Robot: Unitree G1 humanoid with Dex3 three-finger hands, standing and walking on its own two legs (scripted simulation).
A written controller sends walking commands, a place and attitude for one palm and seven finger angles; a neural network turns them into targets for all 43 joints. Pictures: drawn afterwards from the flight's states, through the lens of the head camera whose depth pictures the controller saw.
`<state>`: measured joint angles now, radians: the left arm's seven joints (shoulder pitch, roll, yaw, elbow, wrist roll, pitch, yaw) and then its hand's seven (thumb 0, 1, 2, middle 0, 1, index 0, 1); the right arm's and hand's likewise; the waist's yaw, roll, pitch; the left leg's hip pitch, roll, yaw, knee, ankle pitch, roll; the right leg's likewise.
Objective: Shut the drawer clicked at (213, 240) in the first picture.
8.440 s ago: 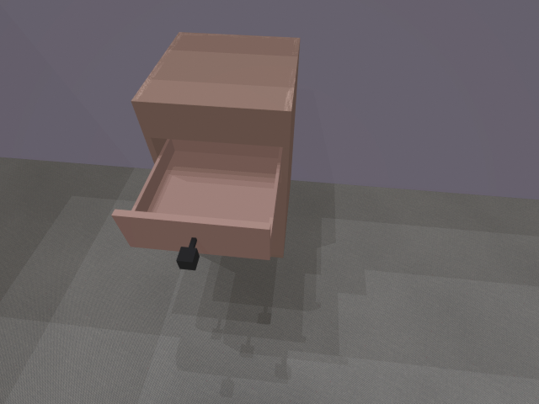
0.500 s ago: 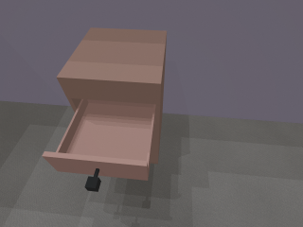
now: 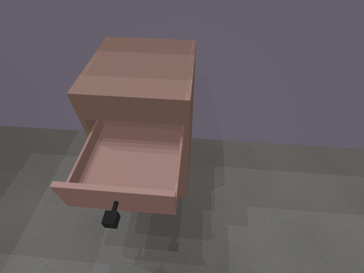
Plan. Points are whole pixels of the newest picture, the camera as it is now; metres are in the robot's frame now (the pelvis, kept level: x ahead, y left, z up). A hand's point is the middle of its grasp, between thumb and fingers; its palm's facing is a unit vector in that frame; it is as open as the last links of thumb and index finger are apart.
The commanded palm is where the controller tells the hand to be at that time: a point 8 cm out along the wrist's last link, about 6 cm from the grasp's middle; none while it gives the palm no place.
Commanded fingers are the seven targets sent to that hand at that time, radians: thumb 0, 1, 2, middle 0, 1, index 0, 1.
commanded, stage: come to a stop and stand still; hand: left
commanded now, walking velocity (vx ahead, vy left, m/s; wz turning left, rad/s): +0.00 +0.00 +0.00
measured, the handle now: (113, 213) +0.32 +0.25 -0.21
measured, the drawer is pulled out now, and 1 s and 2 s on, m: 0.29 0.29 0.29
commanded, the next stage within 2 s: look again from close up in 0.90 s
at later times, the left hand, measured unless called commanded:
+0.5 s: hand out of the picture +0.00 +0.14 -0.16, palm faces -0.01 -0.98 -0.19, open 7.4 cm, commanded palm none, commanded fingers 0.00 0.90 0.90 -0.20 -0.30 -0.20 -0.30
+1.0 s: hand out of the picture -0.01 +0.11 -0.16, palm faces +0.02 -0.99 -0.17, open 7.4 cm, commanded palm none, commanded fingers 0.00 0.90 0.90 -0.20 -0.30 -0.20 -0.30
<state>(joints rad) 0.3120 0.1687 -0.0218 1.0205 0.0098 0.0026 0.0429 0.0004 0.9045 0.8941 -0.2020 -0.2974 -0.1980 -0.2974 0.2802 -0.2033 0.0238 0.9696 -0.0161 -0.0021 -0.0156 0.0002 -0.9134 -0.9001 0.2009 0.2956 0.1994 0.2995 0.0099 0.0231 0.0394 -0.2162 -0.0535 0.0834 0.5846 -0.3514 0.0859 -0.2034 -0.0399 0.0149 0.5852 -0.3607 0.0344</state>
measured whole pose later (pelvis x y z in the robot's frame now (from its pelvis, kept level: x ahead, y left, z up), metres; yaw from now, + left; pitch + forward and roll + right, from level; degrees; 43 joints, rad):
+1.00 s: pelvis +0.00 -0.04 +0.01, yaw +0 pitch -1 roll +1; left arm 0.32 0.13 -0.03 1.10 0.01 -0.02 0.04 0.00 0.91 0.89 -0.20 -0.30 -0.20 -0.30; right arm 0.28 -0.13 0.03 1.15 -0.01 -0.02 -0.03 0.00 -0.91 -0.90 0.20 0.30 0.20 0.30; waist 0.01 -0.01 0.04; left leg -0.14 -0.01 0.06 0.41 -0.26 0.02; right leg -0.14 0.01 0.00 0.44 -0.28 -0.02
